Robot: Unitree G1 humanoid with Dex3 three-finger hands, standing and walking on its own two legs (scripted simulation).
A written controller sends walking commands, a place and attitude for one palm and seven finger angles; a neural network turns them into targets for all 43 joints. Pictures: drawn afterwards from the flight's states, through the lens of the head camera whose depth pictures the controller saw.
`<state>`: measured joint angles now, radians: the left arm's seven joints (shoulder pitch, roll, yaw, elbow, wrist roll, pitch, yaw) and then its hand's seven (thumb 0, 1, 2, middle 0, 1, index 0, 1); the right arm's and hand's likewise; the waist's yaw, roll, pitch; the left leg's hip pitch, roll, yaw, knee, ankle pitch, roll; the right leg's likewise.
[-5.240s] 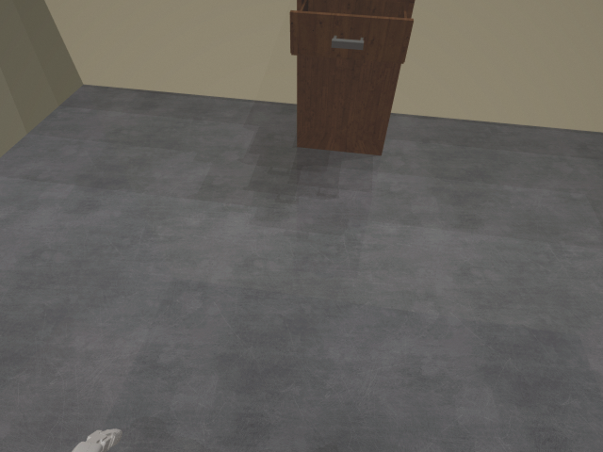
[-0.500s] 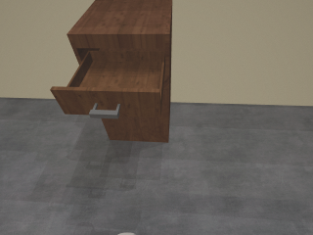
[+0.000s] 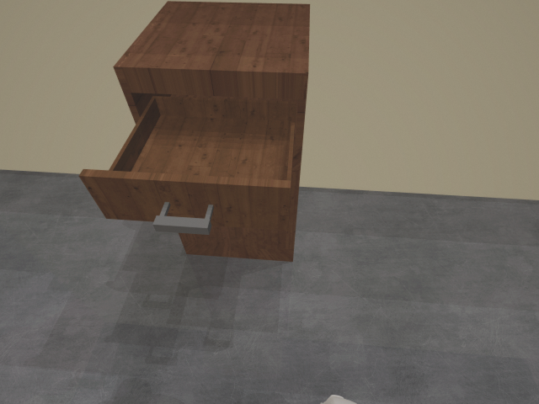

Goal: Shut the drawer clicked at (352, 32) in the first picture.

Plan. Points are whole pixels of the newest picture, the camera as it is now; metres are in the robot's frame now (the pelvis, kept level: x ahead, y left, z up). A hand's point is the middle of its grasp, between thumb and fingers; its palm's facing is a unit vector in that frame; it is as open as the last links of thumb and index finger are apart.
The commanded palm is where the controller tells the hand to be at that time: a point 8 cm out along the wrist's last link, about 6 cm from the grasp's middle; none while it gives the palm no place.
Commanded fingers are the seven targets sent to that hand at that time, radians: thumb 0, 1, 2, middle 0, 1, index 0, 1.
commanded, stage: take the last steps up to it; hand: left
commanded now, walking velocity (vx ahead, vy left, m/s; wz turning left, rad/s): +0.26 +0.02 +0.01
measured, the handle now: (185, 216) +0.46 +0.20 -0.05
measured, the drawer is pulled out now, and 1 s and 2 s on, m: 0.30 0.30 0.30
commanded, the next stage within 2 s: come to a stop and stand still in 0.38 s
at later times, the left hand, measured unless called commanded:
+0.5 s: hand out of the picture +0.11 +0.18 -0.19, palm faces +0.12 -0.98 -0.14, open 7.3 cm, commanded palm none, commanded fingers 0.00 0.90 0.90 -0.20 -0.30 -0.20 -0.30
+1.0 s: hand (187, 352) +0.23 +0.17 -0.16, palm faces +0.00 -0.96 -0.29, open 7.4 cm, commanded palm none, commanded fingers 0.00 0.90 0.90 -0.20 -0.30 -0.20 -0.30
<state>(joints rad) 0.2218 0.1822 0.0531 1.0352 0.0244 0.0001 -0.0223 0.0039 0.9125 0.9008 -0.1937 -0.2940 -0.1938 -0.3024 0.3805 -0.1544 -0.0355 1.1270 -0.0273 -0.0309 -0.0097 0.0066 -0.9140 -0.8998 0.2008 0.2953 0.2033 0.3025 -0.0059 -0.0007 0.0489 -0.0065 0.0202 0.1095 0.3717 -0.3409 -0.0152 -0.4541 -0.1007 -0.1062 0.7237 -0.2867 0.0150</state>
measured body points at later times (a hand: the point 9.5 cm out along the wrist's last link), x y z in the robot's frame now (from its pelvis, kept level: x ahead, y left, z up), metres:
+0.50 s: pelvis +0.15 +0.02 +0.00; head +0.16 +0.04 +0.45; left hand +0.10 +0.23 -0.17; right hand +0.23 -0.22 -0.14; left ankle +0.20 +0.12 -0.74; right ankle +0.11 -0.11 -0.73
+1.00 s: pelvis +0.17 -0.03 +0.00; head +0.21 -0.06 +0.44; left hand +0.24 +0.22 -0.14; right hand +0.21 -0.26 -0.18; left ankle +0.20 +0.12 -0.73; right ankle +0.16 -0.13 -0.74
